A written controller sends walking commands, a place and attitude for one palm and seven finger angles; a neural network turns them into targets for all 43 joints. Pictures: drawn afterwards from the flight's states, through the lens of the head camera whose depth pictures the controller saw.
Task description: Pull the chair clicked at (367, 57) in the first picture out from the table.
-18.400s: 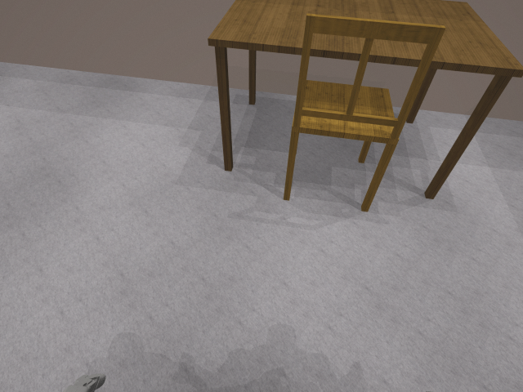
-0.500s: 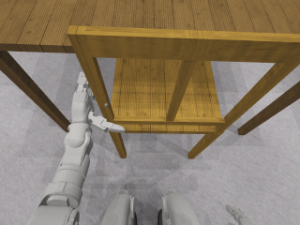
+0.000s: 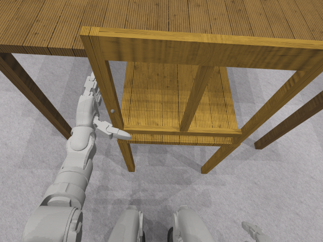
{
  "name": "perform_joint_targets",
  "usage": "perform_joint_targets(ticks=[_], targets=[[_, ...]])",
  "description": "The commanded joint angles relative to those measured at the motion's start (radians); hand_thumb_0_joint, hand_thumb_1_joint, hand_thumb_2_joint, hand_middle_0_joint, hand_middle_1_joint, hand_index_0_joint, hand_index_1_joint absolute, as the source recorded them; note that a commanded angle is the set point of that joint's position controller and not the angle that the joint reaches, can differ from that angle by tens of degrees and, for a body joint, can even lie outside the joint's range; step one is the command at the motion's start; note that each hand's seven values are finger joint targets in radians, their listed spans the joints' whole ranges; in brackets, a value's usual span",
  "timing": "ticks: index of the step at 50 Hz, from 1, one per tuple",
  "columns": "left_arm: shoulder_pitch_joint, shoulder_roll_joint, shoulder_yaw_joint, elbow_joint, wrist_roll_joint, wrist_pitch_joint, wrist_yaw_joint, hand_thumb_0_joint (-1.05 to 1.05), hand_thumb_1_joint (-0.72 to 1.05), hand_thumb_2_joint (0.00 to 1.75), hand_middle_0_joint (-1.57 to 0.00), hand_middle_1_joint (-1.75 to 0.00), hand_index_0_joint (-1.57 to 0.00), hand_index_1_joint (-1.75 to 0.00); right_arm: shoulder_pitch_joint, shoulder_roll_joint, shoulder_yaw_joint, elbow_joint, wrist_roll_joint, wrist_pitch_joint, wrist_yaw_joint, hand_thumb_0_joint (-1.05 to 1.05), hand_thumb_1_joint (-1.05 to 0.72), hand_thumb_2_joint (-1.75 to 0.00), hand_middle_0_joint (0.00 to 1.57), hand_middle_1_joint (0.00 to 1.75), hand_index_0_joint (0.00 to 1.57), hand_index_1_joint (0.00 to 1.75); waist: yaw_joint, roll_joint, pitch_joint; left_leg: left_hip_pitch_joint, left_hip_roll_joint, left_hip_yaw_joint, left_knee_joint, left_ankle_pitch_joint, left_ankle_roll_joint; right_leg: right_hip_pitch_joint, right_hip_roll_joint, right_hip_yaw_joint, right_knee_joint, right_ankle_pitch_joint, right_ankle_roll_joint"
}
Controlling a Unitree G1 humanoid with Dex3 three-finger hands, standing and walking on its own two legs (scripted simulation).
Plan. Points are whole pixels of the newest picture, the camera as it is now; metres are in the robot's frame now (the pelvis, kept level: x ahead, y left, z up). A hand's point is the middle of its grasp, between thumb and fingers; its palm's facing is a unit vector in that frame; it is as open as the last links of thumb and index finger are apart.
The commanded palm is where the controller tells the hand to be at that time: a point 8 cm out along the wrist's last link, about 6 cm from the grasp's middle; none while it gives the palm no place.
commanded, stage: hook a spindle and tug to test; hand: left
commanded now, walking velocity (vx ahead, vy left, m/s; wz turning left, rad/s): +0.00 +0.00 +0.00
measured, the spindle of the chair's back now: (192, 104) +0.44 -0.08 +0.04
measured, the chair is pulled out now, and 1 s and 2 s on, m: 0.00 0.00 0.03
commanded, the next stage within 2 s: step backward, pulling the chair out in 1.48 s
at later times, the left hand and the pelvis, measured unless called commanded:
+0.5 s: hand (114, 113) +0.42 +0.11 +0.02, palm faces -0.04 -1.00 -0.02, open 12.8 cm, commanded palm +0.41 +0.16 +0.02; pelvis +0.00 +0.01 +0.00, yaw -1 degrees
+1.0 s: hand (120, 112) +0.43 +0.10 +0.01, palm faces -0.04 -1.00 -0.02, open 5.5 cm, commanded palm +0.40 +0.15 +0.02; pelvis +0.00 +0.01 +0.00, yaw -1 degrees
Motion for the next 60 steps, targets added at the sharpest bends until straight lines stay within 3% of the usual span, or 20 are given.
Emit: perform_joint_targets(ticks=[1, 2, 3, 5, 9, 11, 14, 20, 24, 28, 29, 32, 34, 36, 39, 41, 46, 55, 58, 60], targets=[[-0.336, 0.087, 0.032, -0.276, -0.051, -0.061, -0.021, 0.00, -0.50, 0.30, -0.10, -0.19, -0.10, -0.19, 0.082, -0.159, -0.061, -0.099, -0.002, -0.034, -0.019, 0.00, -0.90, -0.90, 0.20, 0.30, 0.20, 0.30, -0.024, 0.043, -0.476, 0.357, 0.040, -0.051, -0.154, 0.349, -0.025, 0.219, -0.032, 0.056, -0.161, 0.311, 0.004], [-0.360, 0.131, 0.065, -0.345, -0.055, -0.084, -0.015, 0.00, -0.50, 0.30, -0.11, -0.24, -0.11, -0.24, 0.080, -0.157, -0.062, -0.098, -0.004, -0.038, -0.022, 0.00, -0.90, -0.90, 0.20, 0.30, 0.20, 0.30, -0.010, 0.075, -0.532, 0.389, 0.041, -0.052, -0.149, 0.399, -0.032, 0.240, -0.032, 0.059, -0.147, 0.349, 0.003], [-0.343, 0.125, 0.060, -0.371, -0.053, -0.099, -0.007, 0.00, -0.50, 0.30, -0.13, -0.30, -0.13, -0.30, 0.079, -0.151, -0.062, -0.100, -0.007, -0.042, -0.022, 0.00, -0.90, -0.90, 0.20, 0.30, 0.20, 0.30, -0.008, 0.074, -0.566, 0.413, 0.042, -0.053, -0.142, 0.425, -0.032, 0.250, -0.030, 0.062, -0.144, 0.370, 0.005], [-0.346, 0.148, 0.068, -0.399, -0.037, -0.125, 0.014, 0.00, -0.50, 0.30, -0.17, -0.41, -0.17, -0.41, 0.083, -0.150, -0.062, -0.092, -0.014, -0.046, -0.021, 0.00, -0.90, -0.90, 0.20, 0.30, 0.20, 0.30, -0.014, 0.073, -0.569, 0.418, 0.045, -0.057, -0.132, 0.456, -0.035, 0.241, -0.028, 0.059, -0.129, 0.391, 0.006], [-0.275, 0.091, 0.021, -0.266, 0.007, -0.105, 0.030, 0.00, -0.50, 0.30, -0.24, -0.63, -0.24, -0.63, 0.088, -0.149, -0.061, -0.073, -0.014, -0.036, -0.011, 0.00, -0.90, -0.90, 0.20, 0.30, 0.20, 0.30, -0.030, 0.027, -0.434, 0.343, 0.049, -0.064, -0.142, 0.381, -0.036, 0.182, -0.026, 0.044, -0.131, 0.321, 0.007], [-0.242, 0.046, -0.008, -0.234, 0.006, -0.078, 0.020, 0.00, -0.50, 0.30, -0.27, -0.74, -0.27, -0.74, 0.089, -0.153, -0.066, -0.079, -0.012, -0.028, -0.006, 0.00, -0.90, -0.90, 0.20, 0.30, 0.20, 0.30, -0.033, 0.016, -0.426, 0.354, 0.051, -0.066, -0.150, 0.378, -0.035, 0.170, -0.027, 0.037, -0.140, 0.310, 0.006], [-0.225, 0.039, -0.004, -0.230, -0.019, -0.041, 0.007, 0.00, -0.50, 0.30, -0.32, -0.90, -0.32, -0.90, 0.086, -0.157, -0.066, -0.093, -0.005, -0.016, -0.006, 0.00, -0.90, -0.90, 0.20, 0.30, 0.20, 0.30, -0.027, -0.008, -0.405, 0.333, 0.046, -0.059, -0.166, 0.345, -0.030, 0.198, -0.027, 0.038, -0.162, 0.296, 0.006], [-0.354, 0.079, 0.013, -0.341, -0.019, -0.088, 0.036, 0.00, -0.16, 0.44, -0.43, -1.23, -0.43, -1.23, 0.078, -0.151, -0.062, -0.089, -0.010, -0.026, -0.017, 0.00, -0.90, -0.90, 0.20, 0.30, 0.20, 0.30, -0.031, 0.046, -0.430, 0.380, 0.048, -0.073, -0.159, 0.353, -0.035, 0.155, -0.027, 0.039, -0.146, 0.273, 0.004], [-0.339, 0.068, 0.009, -0.326, 0.004, -0.122, 0.065, 0.00, 0.06, 0.54, -0.50, -1.45, -0.50, -1.45, 0.080, -0.150, -0.063, -0.075, -0.020, -0.033, -0.013, 0.00, -0.90, -0.90, 0.20, 0.30, 0.20, 0.30, -0.030, 0.049, -0.469, 0.413, 0.056, -0.091, -0.149, 0.381, -0.047, 0.126, -0.026, 0.033, -0.127, 0.273, 0.006], [-0.287, 0.061, 0.006, -0.225, 0.019, -0.086, 0.057, 0.00, 0.28, 0.64, -0.50, -1.45, -0.50, -1.45, 0.086, -0.155, -0.063, -0.074, -0.018, -0.019, -0.008, 0.00, -0.90, -0.90, 0.20, 0.30, 0.20, 0.30, -0.032, 0.026, -0.426, 0.365, 0.053, -0.084, -0.153, 0.350, -0.045, 0.129, -0.024, 0.031, -0.132, 0.263, 0.004], [-0.291, 0.034, -0.018, -0.209, 0.018, -0.073, 0.052, 0.00, 0.34, 0.66, -0.50, -1.45, -0.50, -1.45, 0.084, -0.155, -0.063, -0.075, -0.016, -0.014, -0.006, 0.00, -0.90, -0.90, 0.20, 0.30, 0.20, 0.30, -0.039, 0.018, -0.415, 0.354, 0.052, -0.083, -0.156, 0.327, -0.040, 0.129, -0.027, 0.031, -0.140, 0.248, 0.006], [-0.296, 0.042, -0.005, -0.233, 0.006, -0.051, 0.044, 0.00, 0.51, 0.73, -0.50, -1.45, -0.50, -1.45, 0.088, -0.157, -0.065, -0.088, -0.012, -0.008, -0.006, 0.00, -0.90, -0.90, 0.20, 0.30, 0.20, 0.30, -0.029, 0.026, -0.449, 0.379, 0.053, -0.084, -0.161, 0.361, -0.041, 0.149, -0.025, 0.030, -0.139, 0.275, 0.003], [-0.321, 0.043, 0.000, -0.266, -0.010, -0.050, 0.046, 0.00, 0.62, 0.78, -0.50, -1.45, -0.50, -1.45, 0.086, -0.154, -0.065, -0.091, -0.011, -0.008, -0.009, 0.00, -0.90, -0.90, 0.20, 0.30, 0.20, 0.30, -0.034, 0.013, -0.463, 0.380, 0.051, -0.077, -0.160, 0.366, -0.036, 0.173, -0.025, 0.034, -0.149, 0.288, 0.006], [-0.338, 0.083, 0.033, -0.303, -0.015, -0.067, 0.053, 0.00, 0.73, 0.83, -0.50, -1.45, -0.50, -1.45, 0.087, -0.155, -0.064, -0.092, -0.012, -0.012, -0.014, 0.00, -0.90, -0.90, 0.20, 0.30, 0.20, 0.30, -0.031, 0.004, -0.478, 0.374, 0.051, -0.076, -0.155, 0.376, -0.035, 0.189, -0.024, 0.041, -0.144, 0.306, 0.007], [-0.349, 0.058, 0.001, -0.327, -0.003, -0.094, 0.062, 0.00, 0.90, 0.90, -0.50, -1.45, -0.50, -1.45, 0.083, -0.146, -0.063, -0.084, -0.014, -0.018, -0.012, 0.00, -0.90, -0.90, 0.20, 0.30, 0.20, 0.30, -0.034, 0.048, -0.474, 0.404, 0.053, -0.081, -0.150, 0.395, -0.042, 0.159, -0.025, 0.039, -0.137, 0.306, 0.006], [-0.343, 0.078, 0.018, -0.295, 0.009, -0.099, 0.067, 0.00, 0.90, 0.90, -0.50, -1.45, -0.50, -1.45, 0.091, -0.149, -0.064, -0.074, -0.018, -0.017, -0.012, 0.00, -0.90, -0.90, 0.20, 0.30, 0.20, 0.30, -0.041, 0.015, -0.457, 0.374, 0.054, -0.075, -0.139, 0.390, -0.037, 0.160, -0.024, 0.040, -0.132, 0.311, 0.009], [-0.273, 0.081, 0.040, -0.289, 0.005, -0.085, 0.079, 0.00, 0.90, 0.90, -0.50, -1.45, -0.50, -1.45, 0.080, -0.147, -0.063, -0.088, -0.016, -0.011, -0.009, 0.00, -0.90, -0.90, 0.20, 0.30, 0.20, 0.30, -0.017, 0.036, -0.458, 0.361, 0.048, -0.061, -0.152, 0.381, -0.040, 0.188, -0.026, 0.043, -0.136, 0.318, 0.006], [-0.114, 0.101, 0.053, -0.357, -0.007, -0.071, 0.061, 0.00, 0.90, 0.90, -0.50, -1.45, -0.50, -1.45, 0.065, -0.137, -0.058, -0.127, -0.009, -0.008, -0.007, 0.00, -0.90, -0.90, 0.20, 0.30, 0.20, 0.30, 0.012, -0.026, -0.464, 0.285, 0.038, -0.025, -0.155, 0.374, -0.022, 0.326, -0.027, 0.070, -0.153, 0.395, 0.007], [-0.056, 0.104, 0.051, -0.413, -0.015, -0.078, 0.051, 0.00, 0.90, 0.90, -0.50, -1.45, -0.50, -1.45, 0.058, -0.130, -0.057, -0.138, -0.008, -0.011, -0.006, 0.00, -0.90, -0.90, 0.20, 0.30, 0.20, 0.30, 0.032, 0.002, -0.470, 0.297, 0.037, -0.017, -0.162, 0.399, -0.025, 0.354, -0.029, 0.076, -0.151, 0.431, 0.005], [-0.010, 0.089, 0.037, -0.441, -0.021, -0.078, 0.046, 0.00, 0.90, 0.90, -0.50, -1.45, -0.50, -1.45, 0.056, -0.129, -0.058, -0.146, -0.007, -0.013, -0.004, 0.00, -0.90, -0.90, 0.20, 0.30, 0.20, 0.30, 0.032, 0.001, -0.477, 0.305, 0.039, -0.014, -0.159, 0.418, -0.024, 0.363, -0.030, 0.076, -0.149, 0.458, 0.006]])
